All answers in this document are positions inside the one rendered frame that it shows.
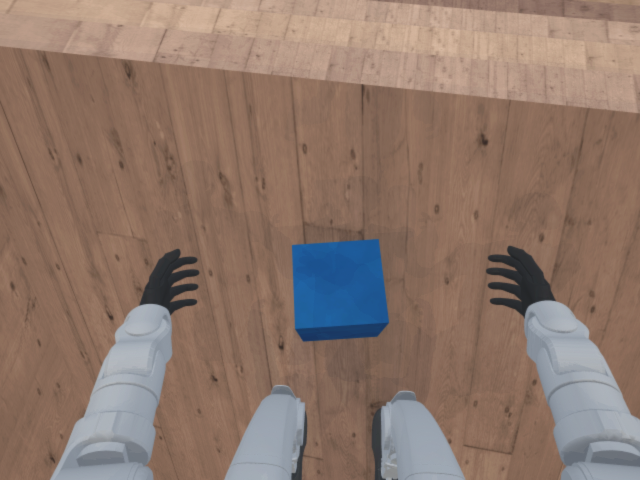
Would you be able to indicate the robot left forearm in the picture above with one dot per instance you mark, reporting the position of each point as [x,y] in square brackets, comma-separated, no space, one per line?
[118,423]

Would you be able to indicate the robot right hand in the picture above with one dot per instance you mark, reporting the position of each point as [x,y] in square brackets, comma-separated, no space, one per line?
[532,286]

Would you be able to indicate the robot right forearm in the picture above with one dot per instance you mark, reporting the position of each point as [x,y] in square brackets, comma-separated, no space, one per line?
[592,421]

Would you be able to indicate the robot right foot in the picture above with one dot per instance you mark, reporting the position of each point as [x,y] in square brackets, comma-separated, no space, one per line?
[376,445]

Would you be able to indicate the carton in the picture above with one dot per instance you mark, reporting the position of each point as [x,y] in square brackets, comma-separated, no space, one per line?
[339,290]

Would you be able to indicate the robot right shin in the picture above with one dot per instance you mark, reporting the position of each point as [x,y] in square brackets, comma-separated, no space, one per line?
[389,462]

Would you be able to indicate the robot left hand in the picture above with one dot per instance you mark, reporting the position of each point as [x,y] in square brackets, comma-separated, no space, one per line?
[159,291]

